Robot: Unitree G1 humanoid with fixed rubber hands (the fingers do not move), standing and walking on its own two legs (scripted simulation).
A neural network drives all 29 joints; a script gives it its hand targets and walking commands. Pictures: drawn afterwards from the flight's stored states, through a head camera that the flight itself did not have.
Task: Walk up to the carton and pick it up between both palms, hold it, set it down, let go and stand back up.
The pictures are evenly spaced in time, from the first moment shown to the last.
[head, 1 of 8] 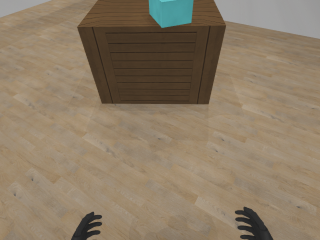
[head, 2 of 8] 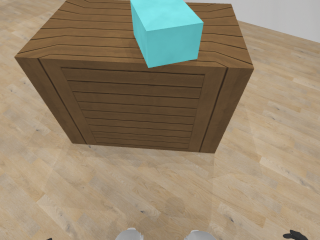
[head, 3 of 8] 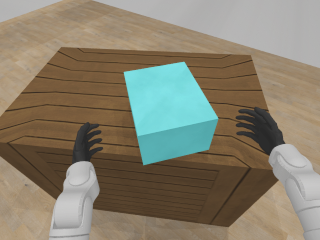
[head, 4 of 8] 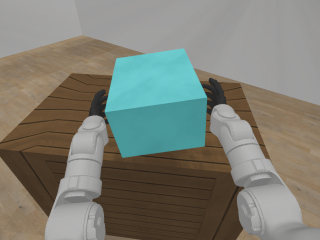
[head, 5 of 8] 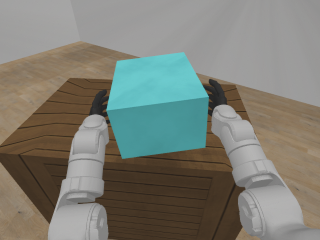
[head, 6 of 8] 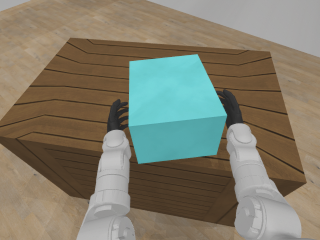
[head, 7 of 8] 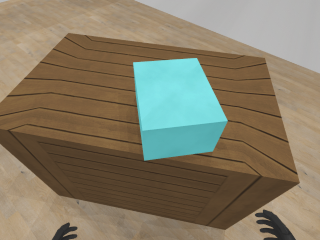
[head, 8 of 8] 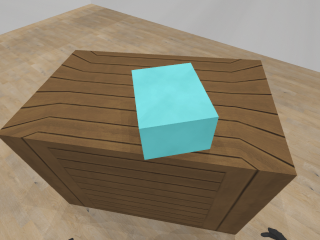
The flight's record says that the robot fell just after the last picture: no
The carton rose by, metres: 0.17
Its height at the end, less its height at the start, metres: +0.00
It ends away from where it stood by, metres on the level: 0.02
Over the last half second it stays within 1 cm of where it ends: yes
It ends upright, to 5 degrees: yes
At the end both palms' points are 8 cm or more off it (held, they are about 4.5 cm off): yes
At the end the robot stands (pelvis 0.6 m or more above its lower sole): yes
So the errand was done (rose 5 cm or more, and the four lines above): yes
